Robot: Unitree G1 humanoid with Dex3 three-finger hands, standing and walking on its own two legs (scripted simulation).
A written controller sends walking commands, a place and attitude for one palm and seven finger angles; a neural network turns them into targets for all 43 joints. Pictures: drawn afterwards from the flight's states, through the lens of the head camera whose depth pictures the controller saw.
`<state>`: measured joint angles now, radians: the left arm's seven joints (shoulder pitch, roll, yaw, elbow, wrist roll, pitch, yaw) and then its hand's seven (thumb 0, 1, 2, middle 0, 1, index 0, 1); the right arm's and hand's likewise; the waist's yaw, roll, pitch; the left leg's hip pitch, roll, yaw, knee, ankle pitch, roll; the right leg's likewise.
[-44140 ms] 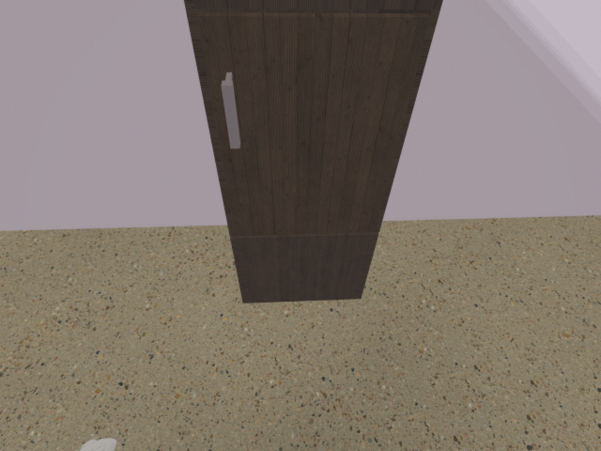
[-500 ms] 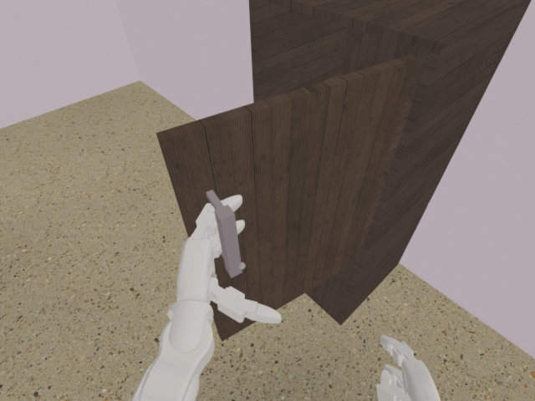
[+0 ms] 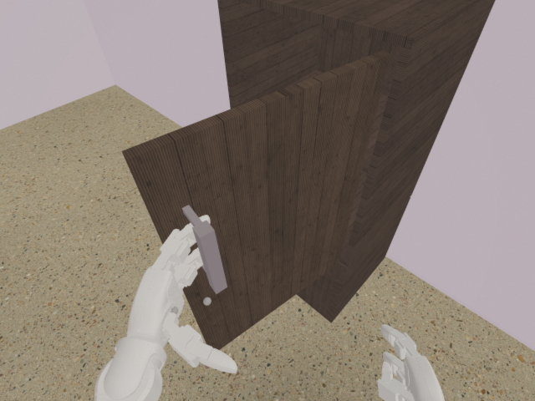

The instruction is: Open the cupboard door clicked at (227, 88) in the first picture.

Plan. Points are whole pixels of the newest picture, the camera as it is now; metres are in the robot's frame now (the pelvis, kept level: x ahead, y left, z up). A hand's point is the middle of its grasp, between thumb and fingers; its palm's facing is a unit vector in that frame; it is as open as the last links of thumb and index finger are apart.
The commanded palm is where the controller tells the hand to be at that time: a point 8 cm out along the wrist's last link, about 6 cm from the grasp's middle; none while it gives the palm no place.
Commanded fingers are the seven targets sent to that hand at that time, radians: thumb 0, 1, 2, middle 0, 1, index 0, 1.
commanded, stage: slide the hand sideways off the handle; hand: left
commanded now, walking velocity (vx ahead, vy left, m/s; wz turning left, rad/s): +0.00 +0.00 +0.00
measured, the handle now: (204, 251) +0.30 +0.12 +0.10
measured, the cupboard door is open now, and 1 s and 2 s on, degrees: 80 79 79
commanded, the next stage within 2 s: draw the hand back to the body in 0.58 s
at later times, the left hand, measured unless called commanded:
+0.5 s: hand (162, 329) +0.19 +0.14 +0.09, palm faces -0.03 -1.00 -0.06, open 16.1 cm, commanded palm +0.15 +0.21 +0.10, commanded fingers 0.00 -0.50 0.30 -0.15 -0.30 -0.15 -0.30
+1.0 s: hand (114, 327) +0.18 +0.19 +0.11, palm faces +0.00 -1.00 -0.07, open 16.3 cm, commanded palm +0.14 +0.25 +0.12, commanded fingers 0.00 -0.50 0.30 -0.15 -0.30 -0.15 -0.30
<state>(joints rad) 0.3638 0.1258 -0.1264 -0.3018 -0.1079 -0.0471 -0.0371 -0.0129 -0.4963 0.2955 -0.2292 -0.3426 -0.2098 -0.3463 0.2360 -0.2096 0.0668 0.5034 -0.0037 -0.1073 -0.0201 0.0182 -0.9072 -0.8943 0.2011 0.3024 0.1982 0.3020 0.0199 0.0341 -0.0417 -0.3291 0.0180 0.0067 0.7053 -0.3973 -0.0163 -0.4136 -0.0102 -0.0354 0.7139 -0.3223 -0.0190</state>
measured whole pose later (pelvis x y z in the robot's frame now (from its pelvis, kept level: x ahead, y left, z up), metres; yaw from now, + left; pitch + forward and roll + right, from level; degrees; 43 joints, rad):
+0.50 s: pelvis +0.01 +0.00 -0.01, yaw +1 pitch +3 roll +0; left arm 0.55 0.21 0.04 -0.37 -0.22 -0.14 -0.20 -0.01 -0.50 0.30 -0.21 -0.33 -0.20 -0.32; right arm 0.26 -0.23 0.04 0.51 0.02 -0.21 -0.05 0.02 -0.91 -0.89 0.20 0.30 0.20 0.30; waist 0.03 0.05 -0.07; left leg -0.41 0.03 -0.02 0.81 -0.45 -0.02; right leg -0.48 -0.01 -0.07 0.80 -0.38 -0.03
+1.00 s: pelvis +0.00 +0.02 -0.01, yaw +2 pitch +1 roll -2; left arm 0.51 0.25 0.13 -0.41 -0.26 -0.06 -0.23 -0.01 -0.50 0.30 -0.15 -0.30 -0.15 -0.30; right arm 0.26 -0.22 0.08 0.53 0.03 -0.27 -0.06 0.02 -0.91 -0.89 0.20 0.30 0.20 0.30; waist 0.05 0.05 -0.06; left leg -0.38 0.01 -0.03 0.81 -0.45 0.01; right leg -0.42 -0.02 -0.06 0.75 -0.35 0.01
